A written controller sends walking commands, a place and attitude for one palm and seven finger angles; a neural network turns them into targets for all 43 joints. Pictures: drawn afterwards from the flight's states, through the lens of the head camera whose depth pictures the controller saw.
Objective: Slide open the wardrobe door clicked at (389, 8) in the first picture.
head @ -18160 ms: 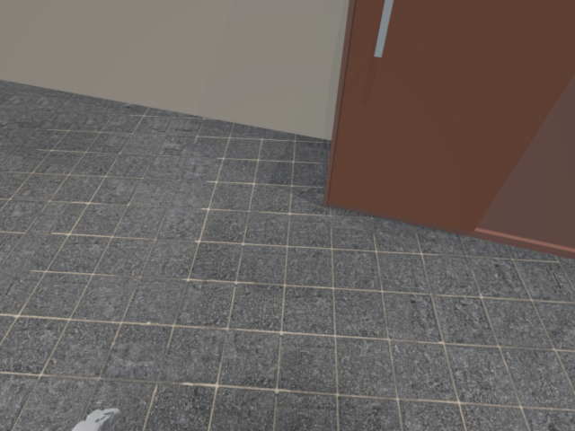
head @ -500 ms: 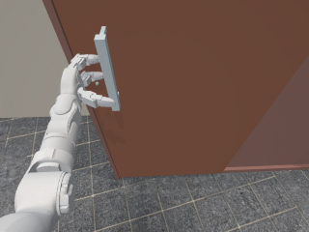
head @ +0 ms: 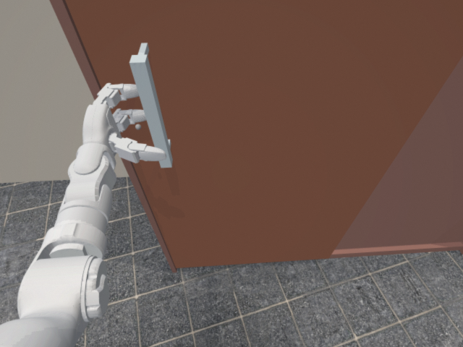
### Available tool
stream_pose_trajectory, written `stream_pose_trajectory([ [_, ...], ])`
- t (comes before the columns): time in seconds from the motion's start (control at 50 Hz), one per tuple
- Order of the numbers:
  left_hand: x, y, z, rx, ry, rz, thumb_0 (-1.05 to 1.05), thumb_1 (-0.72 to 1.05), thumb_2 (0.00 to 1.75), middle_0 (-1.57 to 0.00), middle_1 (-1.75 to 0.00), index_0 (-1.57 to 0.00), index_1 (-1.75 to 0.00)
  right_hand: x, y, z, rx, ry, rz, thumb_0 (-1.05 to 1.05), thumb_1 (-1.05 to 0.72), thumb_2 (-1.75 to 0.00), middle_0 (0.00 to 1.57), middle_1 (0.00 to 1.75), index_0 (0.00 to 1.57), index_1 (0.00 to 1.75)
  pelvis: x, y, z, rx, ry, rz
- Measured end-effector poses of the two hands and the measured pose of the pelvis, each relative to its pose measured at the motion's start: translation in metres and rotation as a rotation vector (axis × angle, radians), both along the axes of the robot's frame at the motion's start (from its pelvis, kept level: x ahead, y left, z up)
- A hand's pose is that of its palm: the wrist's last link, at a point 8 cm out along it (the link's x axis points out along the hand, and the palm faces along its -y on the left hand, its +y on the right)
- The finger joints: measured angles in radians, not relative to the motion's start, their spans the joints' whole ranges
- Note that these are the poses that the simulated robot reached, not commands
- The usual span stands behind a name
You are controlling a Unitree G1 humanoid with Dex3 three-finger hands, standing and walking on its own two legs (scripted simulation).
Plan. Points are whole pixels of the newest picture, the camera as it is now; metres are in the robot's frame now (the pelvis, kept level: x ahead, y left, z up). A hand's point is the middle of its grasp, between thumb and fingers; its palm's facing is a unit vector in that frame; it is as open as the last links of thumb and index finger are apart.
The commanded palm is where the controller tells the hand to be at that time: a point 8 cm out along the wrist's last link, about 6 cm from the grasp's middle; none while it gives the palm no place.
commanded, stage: slide the fingers in behind the handle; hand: left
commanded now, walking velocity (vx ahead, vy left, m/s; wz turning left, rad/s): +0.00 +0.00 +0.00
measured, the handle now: (156, 112) +0.50 +0.14 +0.14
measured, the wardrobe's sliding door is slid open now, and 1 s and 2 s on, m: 0.00 0.00 0.00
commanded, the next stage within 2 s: grip the handle and tug to test in 1.56 s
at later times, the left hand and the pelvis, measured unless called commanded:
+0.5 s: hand (155, 129) +0.44 +0.13 +0.15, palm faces +0.04 -1.00 +0.00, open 14.0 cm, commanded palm +0.41 +0.18 +0.15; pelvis +0.00 +0.00 +0.00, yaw +0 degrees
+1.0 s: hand (167, 126) +0.45 +0.11 +0.15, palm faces +0.04 -1.00 +0.00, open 14.0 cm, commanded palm +0.42 +0.16 +0.15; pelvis +0.00 +0.00 +0.00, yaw +0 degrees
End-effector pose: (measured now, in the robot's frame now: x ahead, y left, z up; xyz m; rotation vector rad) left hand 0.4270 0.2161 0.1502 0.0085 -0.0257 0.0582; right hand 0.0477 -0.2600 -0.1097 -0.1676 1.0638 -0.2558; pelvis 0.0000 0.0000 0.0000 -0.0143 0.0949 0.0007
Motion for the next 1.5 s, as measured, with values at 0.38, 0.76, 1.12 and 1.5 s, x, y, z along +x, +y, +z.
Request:
stream_pose_trajectory([
  [0.38,-0.012,-0.027,-0.001,-0.007,-0.003,-0.01,-0.01,-0.5,0.3,-0.3,-1.2,-0.3,-1.2,0.045,0.013,0.009,0.022,-0.128,0.06,0.01,-0.91,-0.9,0.2,0.3,0.2,0.3,-0.003,0.002,0.001,0.003,-0.023,0.006],
  [0.76,-0.006,-0.044,-0.006,-0.016,0.015,-0.022,-0.01,-0.5,0.3,-0.3,-1.2,-0.3,-1.2,0.025,0.009,0.002,0.023,-0.055,0.043,0.01,-0.91,-0.9,0.2,0.3,0.2,0.3,0.0,0.001,0.001,0.004,-0.02,0.007],
  [1.12,0.005,-0.05,-0.006,-0.012,0.027,-0.008,-0.01,-0.5,0.3,-0.3,-1.2,-0.3,-1.2,0.022,0.008,-0.001,0.034,-0.026,0.031,0.01,-0.91,-0.9,0.2,0.3,0.2,0.3,0.005,-0.001,0.002,0.006,-0.003,0.005],
  [1.5,-0.001,-0.052,-0.003,-0.01,0.014,-0.008,-0.01,-0.5,0.3,-0.29,-1.2,-0.29,-1.2,0.045,0.01,0.003,0.039,-0.073,0.058,0.01,-0.91,-0.9,0.2,0.3,0.2,0.3,0.008,-0.002,0.002,0.006,-0.014,0.01],
])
